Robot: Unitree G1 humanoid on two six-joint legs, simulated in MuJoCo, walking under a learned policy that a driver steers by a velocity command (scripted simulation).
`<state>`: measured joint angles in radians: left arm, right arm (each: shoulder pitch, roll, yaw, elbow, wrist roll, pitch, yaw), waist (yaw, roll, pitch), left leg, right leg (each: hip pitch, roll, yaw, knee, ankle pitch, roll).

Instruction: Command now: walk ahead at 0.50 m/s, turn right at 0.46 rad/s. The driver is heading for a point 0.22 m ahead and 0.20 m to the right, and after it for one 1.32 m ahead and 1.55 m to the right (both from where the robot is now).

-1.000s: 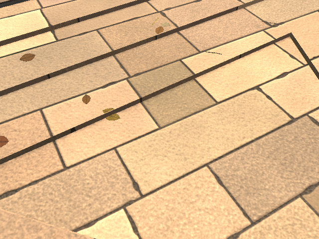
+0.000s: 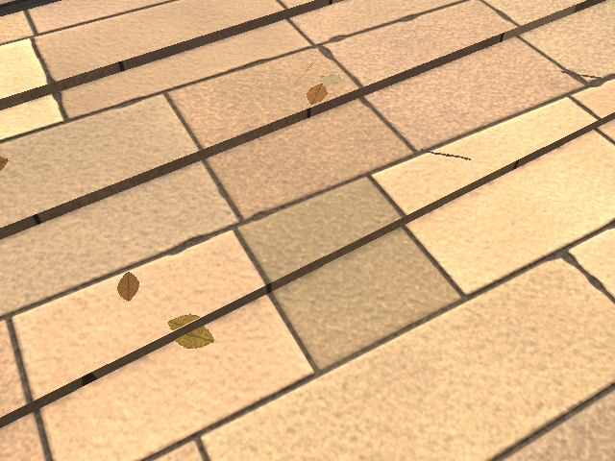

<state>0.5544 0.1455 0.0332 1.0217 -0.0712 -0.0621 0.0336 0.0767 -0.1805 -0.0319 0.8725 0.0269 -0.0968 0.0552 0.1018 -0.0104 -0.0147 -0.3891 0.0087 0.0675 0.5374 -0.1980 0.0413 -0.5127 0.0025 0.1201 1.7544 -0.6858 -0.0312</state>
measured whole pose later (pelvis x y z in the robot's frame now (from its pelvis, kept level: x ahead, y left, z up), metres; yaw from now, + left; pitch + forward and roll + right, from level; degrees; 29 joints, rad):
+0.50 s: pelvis +0.21 -0.08 -0.01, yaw -17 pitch +4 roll +2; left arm 0.10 0.26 0.07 0.66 0.00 -0.01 -0.02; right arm 0.15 -0.28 -0.06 0.84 0.00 -0.04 -0.04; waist -0.01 0.01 0.03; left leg -0.57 0.05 -0.04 1.29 -0.46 -0.06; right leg -0.52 0.09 0.03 0.56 -0.11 -0.09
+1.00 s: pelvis +0.31 -0.07 +0.00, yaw -35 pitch +4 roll +0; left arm 0.18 0.31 0.09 0.61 -0.02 0.05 0.03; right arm 0.10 -0.26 -0.08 0.73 -0.02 -0.02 -0.02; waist 0.01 -0.05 0.00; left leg -0.35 -0.03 -0.07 0.51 -0.22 0.00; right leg -0.48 0.19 0.22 0.84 -0.46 -0.01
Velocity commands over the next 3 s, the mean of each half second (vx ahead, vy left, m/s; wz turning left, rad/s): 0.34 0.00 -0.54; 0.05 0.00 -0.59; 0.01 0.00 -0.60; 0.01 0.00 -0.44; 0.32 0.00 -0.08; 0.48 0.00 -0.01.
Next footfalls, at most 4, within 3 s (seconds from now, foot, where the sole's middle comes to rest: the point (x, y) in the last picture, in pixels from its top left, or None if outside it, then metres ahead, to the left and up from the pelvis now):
0.36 right None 0.33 -0.18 -0.77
0.92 left None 0.43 -0.01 -0.77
1.38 right None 0.24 -0.20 -0.77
1.86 left None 0.43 -0.10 -0.77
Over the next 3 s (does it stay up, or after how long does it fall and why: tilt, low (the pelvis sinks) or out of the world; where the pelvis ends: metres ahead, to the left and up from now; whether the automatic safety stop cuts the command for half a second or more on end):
stays up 0.50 -0.43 0.02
